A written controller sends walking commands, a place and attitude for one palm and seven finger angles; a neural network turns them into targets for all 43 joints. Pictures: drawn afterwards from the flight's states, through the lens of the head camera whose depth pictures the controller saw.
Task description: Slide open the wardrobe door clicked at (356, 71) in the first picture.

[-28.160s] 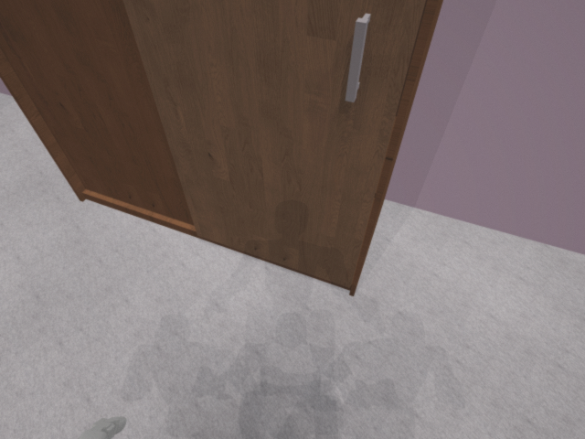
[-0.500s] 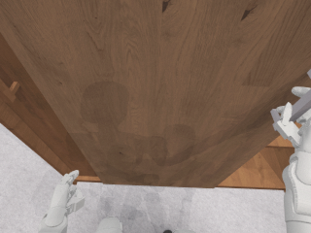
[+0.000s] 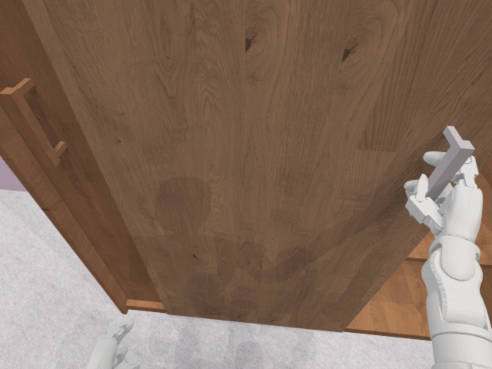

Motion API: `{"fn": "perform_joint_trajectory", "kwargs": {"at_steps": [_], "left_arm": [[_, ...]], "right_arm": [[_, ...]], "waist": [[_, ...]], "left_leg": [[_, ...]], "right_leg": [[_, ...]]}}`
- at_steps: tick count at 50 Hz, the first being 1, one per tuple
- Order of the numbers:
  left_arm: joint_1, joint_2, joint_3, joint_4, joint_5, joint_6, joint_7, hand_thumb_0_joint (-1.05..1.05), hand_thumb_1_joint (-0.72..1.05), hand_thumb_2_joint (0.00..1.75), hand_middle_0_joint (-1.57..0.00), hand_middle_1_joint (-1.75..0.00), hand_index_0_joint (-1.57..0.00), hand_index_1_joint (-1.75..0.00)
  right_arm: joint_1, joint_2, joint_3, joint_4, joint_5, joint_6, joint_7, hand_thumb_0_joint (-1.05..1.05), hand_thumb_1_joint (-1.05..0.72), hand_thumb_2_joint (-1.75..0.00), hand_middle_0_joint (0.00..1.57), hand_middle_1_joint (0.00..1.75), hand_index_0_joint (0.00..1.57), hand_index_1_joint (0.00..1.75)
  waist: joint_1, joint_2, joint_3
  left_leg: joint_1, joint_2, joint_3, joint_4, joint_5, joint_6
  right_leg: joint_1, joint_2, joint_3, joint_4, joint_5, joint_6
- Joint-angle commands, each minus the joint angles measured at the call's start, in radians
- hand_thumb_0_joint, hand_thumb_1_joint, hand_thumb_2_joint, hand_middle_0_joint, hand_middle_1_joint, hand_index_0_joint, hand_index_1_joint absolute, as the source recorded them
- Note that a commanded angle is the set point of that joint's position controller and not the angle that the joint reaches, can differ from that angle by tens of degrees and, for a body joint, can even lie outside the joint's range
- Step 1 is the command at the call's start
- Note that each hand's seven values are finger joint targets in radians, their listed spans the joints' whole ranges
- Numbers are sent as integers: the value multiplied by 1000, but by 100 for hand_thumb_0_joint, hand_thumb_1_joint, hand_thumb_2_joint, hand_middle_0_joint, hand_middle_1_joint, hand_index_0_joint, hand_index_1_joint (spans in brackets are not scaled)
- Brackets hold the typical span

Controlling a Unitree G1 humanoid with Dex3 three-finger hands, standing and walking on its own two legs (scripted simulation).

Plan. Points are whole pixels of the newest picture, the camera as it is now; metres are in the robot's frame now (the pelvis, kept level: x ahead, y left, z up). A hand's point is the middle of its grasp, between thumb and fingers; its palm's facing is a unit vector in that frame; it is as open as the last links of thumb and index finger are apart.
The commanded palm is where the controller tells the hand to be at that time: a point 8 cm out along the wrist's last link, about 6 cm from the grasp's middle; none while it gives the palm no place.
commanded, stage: stop walking and hold the door there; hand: right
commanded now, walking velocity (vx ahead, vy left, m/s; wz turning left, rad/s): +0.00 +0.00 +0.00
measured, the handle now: (432, 174) +0.38 -0.28 +0.15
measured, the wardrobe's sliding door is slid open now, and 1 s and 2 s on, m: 0.48 0.48 0.48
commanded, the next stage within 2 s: loosen the grip on the handle in 0.26 s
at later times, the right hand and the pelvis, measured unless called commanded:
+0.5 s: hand (422, 196) +0.34 -0.25 +0.14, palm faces +0.43 +0.90 -0.09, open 6.6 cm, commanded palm +0.29 -0.28 +0.13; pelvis -0.01 +0.03 -0.01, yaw -1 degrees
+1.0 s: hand (426, 201) +0.34 -0.26 +0.13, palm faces +0.47 +0.87 -0.13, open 14.5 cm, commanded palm +0.30 -0.29 +0.13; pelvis -0.01 +0.03 -0.02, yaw -1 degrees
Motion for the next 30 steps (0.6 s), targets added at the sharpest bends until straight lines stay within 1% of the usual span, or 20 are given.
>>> {"fn": "perform_joint_trajectory", "kwargs": {"at_steps": [1, 3, 5, 7, 11, 12, 16, 17, 18, 19, 20, 21, 22, 23, 24, 25, 27, 28, 29, 30], "left_arm": [[-98, 103, 41, -143, 2, -44, 9, 0, 90, 90, -20, -30, -20, -30], [-90, 111, 45, -143, -1, -44, 8, 0, 90, 90, -20, -30, -20, -30], [-82, 112, 50, -147, -4, -44, 7, 0, 90, 90, -20, -30, -20, -30], [-86, 115, 52, -147, -9, -44, 7, 0, 90, 90, -20, -30, -20, -30], [-76, 116, 51, -142, -6, -41, 8, 0, 90, 90, -20, -30, -20, -30], [-78, 124, 53, -136, -8, -40, 11, 0, 90, 90, -20, -30, -20, -30], [-74, 117, 49, -133, -6, -33, 12, 0, 90, 90, -20, -30, -20, -30], [-79, 123, 51, -129, -9, -32, 14, 0, 90, 90, -20, -30, -20, -30], [-62, 190, 109, -206, 2, -28, -21, 0, 90, 90, -20, -30, -20, -30], [-115, 132, 88, -111, 72, -86, -21, 0, 90, 90, -20, -30, -20, -30], [-38, 146, 107, -132, -5, -106, -21, 0, 90, 90, -20, -30, -20, -30], [-48, 165, 109, -132, 7, -111, -24, 0, 90, 90, -20, -30, -20, -30], [-46, 138, 100, -116, 11, -121, -34, 0, 90, 90, -20, -30, -20, -30], [-62, 138, 86, -128, 24, -127, -44, 0, 90, 90, -20, -30, -20, -30], [-60, 141, 82, -126, 23, -121, -45, 0, 90, 90, -20, -30, -20, -30], [-64, 146, 75, -134, 18, -111, -42, 0, 90, 90, -20, -30, -20, -30], [-81, 155, 67, -147, 9, -93, -31, 0, 90, 90, -20, -30, -20, -30], [-91, 155, 63, -158, 5, -89, -27, 0, 90, 90, -20, -30, -20, -30], [-92, 150, 64, -165, 3, -86, -22, 0, 90, 90, -20, -30, -20, -30], [-100, 148, 60, -169, 1, -85, -18, 0, 90, 90, -20, -30, -20, -30]], "right_arm": [[-207, -42, 134, -99, -46, -41, 52, 0, -90, -90, 45, 140, 45, 140], [-209, -61, 123, -86, -45, -43, 49, 0, -90, -90, 45, 140, 45, 140], [-218, -34, 148, -75, -42, -41, 54, 0, -90, -90, 45, 140, 45, 140], [-224, -25, 169, -72, -39, -36, 55, 0, -90, -90, 45, 140, 45, 140], [-240, -25, 165, -58, -41, -38, 55, 0, -90, -90, 45, 140, 45, 140], [-232, -61, 145, -52, -41, -35, 52, 0, -90, -90, 45, 140, 45, 140], [-228, -51, 142, -30, -41, -35, 56, 0, -90, -90, 45, 140, 45, 140], [-221, -63, 143, -35, -40, -32, 55, 0, -90, -90, 45, 140, 45, 140], [-1018, -1030, -637, -314, -145, -83, 29, 0, -90, -90, 45, 140, 45, 140], [-723, -317, -190, 187, -136, 32, 105, 0, -78, -84, 45, 140, 45, 140], [-470, -213, -224, 60, -44, 33, 149, 0, -66, -78, 45, 140, 45, 140], [-439, -213, -221, -123, 31, 9, 176, 0, -54, -73, 45, 140, 45, 140], [-328, -233, -242, -145, 40, -11, 164, 0, -42, -67, 45, 140, 45, 140], [-384, -216, -177, -221, 35, -21, 142, 0, -30, -61, 45, 140, 45, 140], [-371, -233, -176, -155, 7, -20, 117, 0, -17, -55, 45, 140, 45, 140], [-355, -234, -158, -118, -7, -12, 100, 0, -5, -49, 45, 140, 45, 140], [-356, -292, -197, -86, -16, -4, 76, 0, 19, -37, 45, 140, 45, 140], [-387, -289, -179, -97, -11, -6, 77, 0, 31, -32, 45, 140, 45, 140], [-387, -311, -198, -107, -5, -12, 80, 0, 43, -26, 44, 138, 44, 138], [-399, -305, -179, -117, -4, -16, 85, 0, 55, -20, 42, 137, 42, 137]], "waist": [[48, -69, -111], [50, -28, -117], [54, -5, -131], [58, -27, -124], [59, -6, -130], [60, -32, -129], [59, 23, -127], [60, 2, -128], [-24, 279, 36], [72, 247, -316], [40, 185, -413], [-23, -56, -550], [-47, -348, -528], [-19, -273, -438], [0, -127, -346], [17, -42, -271], [10, 63, -217], [19, 61, -228], [6, 58, -251], [11, 14, -255]], "left_leg": [[-124, 82, -74, -63, -11, 37], [-124, 92, -82, -82, 8, 37], [-136, 104, -105, -102, 24, 46], [-161, 115, -111, -106, 23, 47], [-167, 121, -130, -110, 64, 47], [-169, 124, -121, -101, 63, 44], [-172, 130, -140, -111, 110, 43], [-170, 134, -128, -103, 114, 41], [-304, 119, -187, -179, 282, -6], [-92, 13, 15, 95, 727, 43], [-157, -8, 49, 124, 649, 13], [-167, -8, 26, 102, 534, 10], [-224, -3, 15, 74, 317, 23], [-263, -12, 20, 54, 224, 25], [-266, -16, 24, 42, 226, 22], [-269, -14, 20, 41, 232, 15], [-246, -4, 2, 44, 224, 6], [-240, 0, -9, 49, 221, 3], [-230, 0, -16, 52, 205, 3], [-242, 0, -23, 52, 184, 3]], "right_leg": [[145, -234, 261, -166, -247, 80], [157, -228, 248, -138, -197, 71], [186, -223, 230, -93, -136, 62], [208, -226, 225, -73, -114, 61], [213, -228, 229, -41, -51, 39], [218, -230, 226, -43, -41, 46], [218, -225, 223, -11, 1, 29], [226, -227, 218, -10, 16, 34], [78, -196, 172, 141, 55, -27], [170, -65, 42, 80, 379, 1], [286, -77, 92, 163, 601, 16], [448, -85, 108, 179, 664, 43], [535, -101, 122, 177, 663, 77], [480, -100, 135, 165, 491, 71], [356, -92, 119, 157, 308, 45], [253, -78, 103, 154, 188, 25], [131, -65, 85, 153, 69, 11], [110, -55, 74, 156, 44, 10], [101, -53, 70, 157, 28, 11], [104, -49, 64, 162, 13, 11]]}}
